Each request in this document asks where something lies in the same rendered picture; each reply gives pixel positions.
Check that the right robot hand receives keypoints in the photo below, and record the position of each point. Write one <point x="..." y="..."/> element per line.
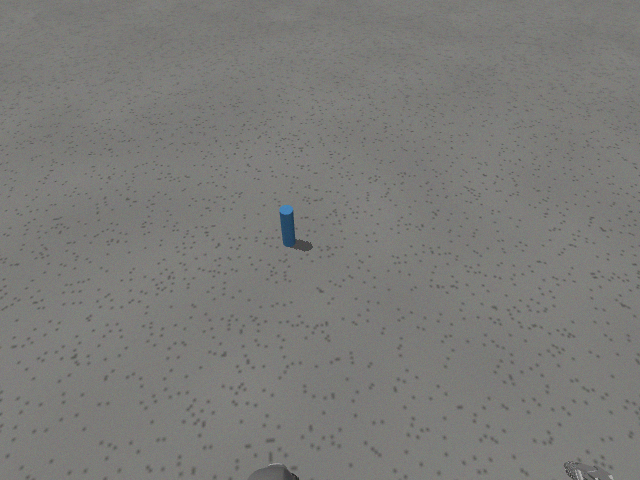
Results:
<point x="580" y="471"/>

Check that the can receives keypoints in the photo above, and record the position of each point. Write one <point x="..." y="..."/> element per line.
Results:
<point x="287" y="225"/>

